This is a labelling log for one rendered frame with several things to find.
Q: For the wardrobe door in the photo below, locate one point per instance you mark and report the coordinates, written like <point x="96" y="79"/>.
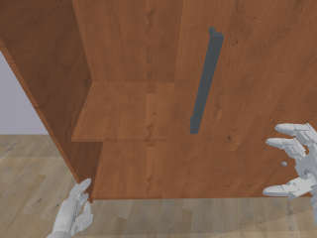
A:
<point x="266" y="75"/>

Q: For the robot right hand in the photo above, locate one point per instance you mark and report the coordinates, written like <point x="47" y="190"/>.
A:
<point x="306" y="136"/>

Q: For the robot left hand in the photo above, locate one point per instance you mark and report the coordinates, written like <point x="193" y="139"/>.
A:
<point x="66" y="219"/>

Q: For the handle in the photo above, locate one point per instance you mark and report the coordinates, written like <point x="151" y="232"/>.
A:
<point x="210" y="63"/>

